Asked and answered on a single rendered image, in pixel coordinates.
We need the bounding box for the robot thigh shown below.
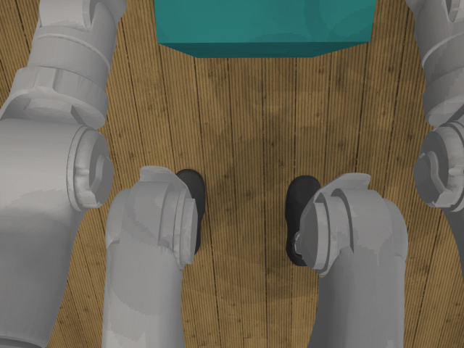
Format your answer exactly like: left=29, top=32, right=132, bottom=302
left=101, top=181, right=198, bottom=348
left=304, top=188, right=406, bottom=348

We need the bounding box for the carton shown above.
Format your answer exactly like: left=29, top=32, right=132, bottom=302
left=154, top=0, right=376, bottom=58

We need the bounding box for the right robot thigh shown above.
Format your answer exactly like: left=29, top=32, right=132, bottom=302
left=304, top=188, right=406, bottom=348

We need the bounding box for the left robot thigh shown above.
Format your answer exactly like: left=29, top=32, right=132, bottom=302
left=101, top=181, right=198, bottom=348

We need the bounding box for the robot right upper arm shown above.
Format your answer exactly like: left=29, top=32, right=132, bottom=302
left=413, top=120, right=464, bottom=283

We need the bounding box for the robot right forearm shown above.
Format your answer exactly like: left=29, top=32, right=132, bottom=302
left=405, top=0, right=464, bottom=128

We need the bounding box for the robot left upper arm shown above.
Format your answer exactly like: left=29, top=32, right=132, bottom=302
left=0, top=118, right=114, bottom=348

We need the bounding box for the robot left forearm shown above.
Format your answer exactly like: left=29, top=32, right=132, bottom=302
left=0, top=0, right=127, bottom=130

